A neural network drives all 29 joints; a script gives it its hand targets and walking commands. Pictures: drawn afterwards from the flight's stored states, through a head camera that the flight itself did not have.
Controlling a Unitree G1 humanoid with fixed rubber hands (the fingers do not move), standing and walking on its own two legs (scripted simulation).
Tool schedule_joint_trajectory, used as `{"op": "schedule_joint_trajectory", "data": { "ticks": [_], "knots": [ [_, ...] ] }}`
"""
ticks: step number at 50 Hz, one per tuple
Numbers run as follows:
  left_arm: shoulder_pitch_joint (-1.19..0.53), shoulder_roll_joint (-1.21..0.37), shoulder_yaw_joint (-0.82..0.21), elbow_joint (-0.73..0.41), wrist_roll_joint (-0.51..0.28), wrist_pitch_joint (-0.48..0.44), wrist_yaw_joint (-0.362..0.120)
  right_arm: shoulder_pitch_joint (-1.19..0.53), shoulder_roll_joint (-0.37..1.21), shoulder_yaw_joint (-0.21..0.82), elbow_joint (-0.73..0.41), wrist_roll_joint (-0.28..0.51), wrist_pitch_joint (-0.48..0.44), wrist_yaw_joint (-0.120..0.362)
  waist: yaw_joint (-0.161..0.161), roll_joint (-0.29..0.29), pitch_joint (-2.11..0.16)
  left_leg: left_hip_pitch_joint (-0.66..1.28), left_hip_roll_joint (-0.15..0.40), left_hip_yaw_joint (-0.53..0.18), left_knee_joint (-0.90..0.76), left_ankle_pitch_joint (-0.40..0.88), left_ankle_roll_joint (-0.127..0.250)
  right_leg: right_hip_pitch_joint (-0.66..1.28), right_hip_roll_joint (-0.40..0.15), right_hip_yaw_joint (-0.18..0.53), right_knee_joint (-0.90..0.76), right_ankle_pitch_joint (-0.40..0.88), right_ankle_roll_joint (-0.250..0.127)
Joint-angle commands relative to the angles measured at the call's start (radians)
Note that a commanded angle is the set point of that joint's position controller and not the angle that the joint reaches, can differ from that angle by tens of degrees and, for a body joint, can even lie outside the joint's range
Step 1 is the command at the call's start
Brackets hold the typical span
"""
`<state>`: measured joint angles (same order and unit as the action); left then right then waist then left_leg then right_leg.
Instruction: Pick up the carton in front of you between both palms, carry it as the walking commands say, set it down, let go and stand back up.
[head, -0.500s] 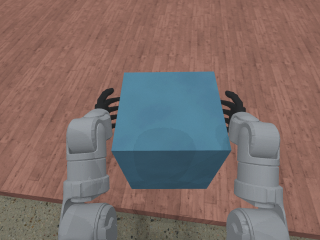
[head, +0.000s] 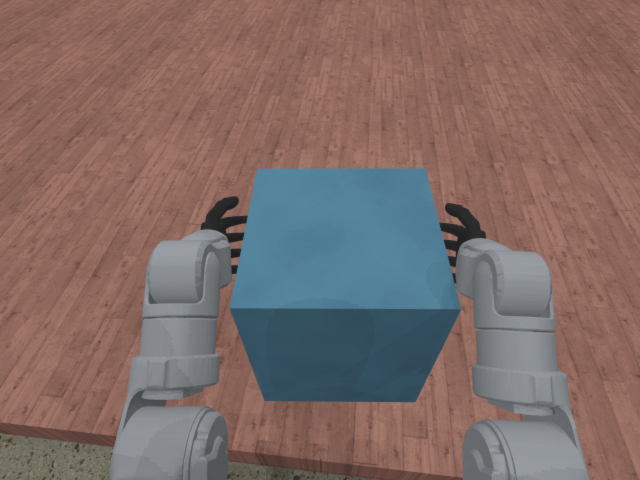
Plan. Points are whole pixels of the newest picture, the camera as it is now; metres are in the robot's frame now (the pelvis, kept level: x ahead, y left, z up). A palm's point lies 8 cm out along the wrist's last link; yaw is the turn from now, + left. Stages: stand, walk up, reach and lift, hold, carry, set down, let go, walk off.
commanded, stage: carry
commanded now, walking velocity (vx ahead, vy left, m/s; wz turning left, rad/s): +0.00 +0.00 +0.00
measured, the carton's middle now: (340, 291) +0.35 +0.00 +0.04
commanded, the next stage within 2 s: none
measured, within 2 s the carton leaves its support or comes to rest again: neither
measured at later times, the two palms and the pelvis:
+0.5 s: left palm (199, 290) +0.29 +0.15 +0.13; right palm (483, 297) +0.29 -0.15 +0.13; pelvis -0.05 +0.00 +0.00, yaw +0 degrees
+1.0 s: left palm (194, 305) +0.27 +0.15 +0.12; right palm (484, 314) +0.27 -0.15 +0.12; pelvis -0.07 +0.00 +0.00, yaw +0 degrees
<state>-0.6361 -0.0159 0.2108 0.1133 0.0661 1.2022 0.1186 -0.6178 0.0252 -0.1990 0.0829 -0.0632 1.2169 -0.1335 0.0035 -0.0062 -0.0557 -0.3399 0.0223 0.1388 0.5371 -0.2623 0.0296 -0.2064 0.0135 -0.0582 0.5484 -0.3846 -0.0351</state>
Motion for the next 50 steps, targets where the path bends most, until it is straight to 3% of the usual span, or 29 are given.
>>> {"op": "schedule_joint_trajectory", "data": {
  "ticks": [1, 4, 6, 11, 15, 29, 50],
  "knots": [
    [-0.703, -1.091, -0.646, -0.111, -0.435, -0.012, -0.245, -0.731, 1.079, 0.654, -0.099, 0.424, -0.033, 0.237, 0.005, 0.016, -0.494, 0.290, 0.166, -0.120, 0.051, 0.768, 0.058, 0.108, -0.129, 0.070, 0.000, 0.581, 0.013],
    [-0.696, -1.091, -0.639, -0.089, -0.432, -0.009, -0.246, -0.718, 1.075, 0.642, -0.081, 0.419, -0.032, 0.238, 0.006, 0.006, -0.476, 0.223, 0.135, -0.102, 0.059, 0.546, 0.040, 0.140, -0.163, 0.091, 0.002, 0.722, -0.005],
    [-0.705, -1.093, -0.638, -0.087, -0.430, -0.012, -0.245, -0.734, 1.080, 0.642, -0.083, 0.422, -0.031, 0.239, 0.004, -0.012, -0.464, 0.215, 0.125, -0.096, 0.049, 0.432, 0.032, 0.114, -0.178, 0.100, 0.002, 0.745, -0.017],
    [-0.731, -1.093, -0.636, -0.097, -0.432, -0.012, -0.244, -0.768, 1.091, 0.645, -0.084, 0.434, -0.030, 0.242, 0.002, -0.004, -0.432, 0.214, 0.135, -0.118, 0.003, 0.363, 0.039, 0.057, -0.155, 0.098, -0.041, 0.468, -0.024],
    [-0.726, -1.087, -0.624, -0.074, -0.429, -0.009, -0.244, -0.765, 1.087, 0.635, -0.063, 0.433, -0.027, 0.243, 0.001, -0.002, -0.404, 0.204, 0.137, -0.127, -0.026, 0.300, 0.038, 0.025, -0.150, 0.104, -0.066, 0.353, -0.028],
    [-0.753, -1.104, -0.587, -0.016, -0.432, -0.011, -0.247, -0.773, 1.092, 0.582, -0.002, 0.417, -0.027, 0.243, -0.003, 0.004, -0.372, 0.186, 0.139, -0.136, -0.060, 0.223, 0.032, -0.028, -0.152, 0.116, -0.095, 0.248, -0.031],
    [-0.757, -1.108, -0.594, -0.042, -0.438, -0.004, -0.240, -0.782, 1.097, 0.590, -0.029, 0.428, -0.021, 0.240, -0.003, 0.009, -0.409, 0.185, 0.143, -0.141, -0.059, 0.269, 0.037, -0.017, -0.148, 0.116, -0.066, 0.263, -0.033]
  ]
}}
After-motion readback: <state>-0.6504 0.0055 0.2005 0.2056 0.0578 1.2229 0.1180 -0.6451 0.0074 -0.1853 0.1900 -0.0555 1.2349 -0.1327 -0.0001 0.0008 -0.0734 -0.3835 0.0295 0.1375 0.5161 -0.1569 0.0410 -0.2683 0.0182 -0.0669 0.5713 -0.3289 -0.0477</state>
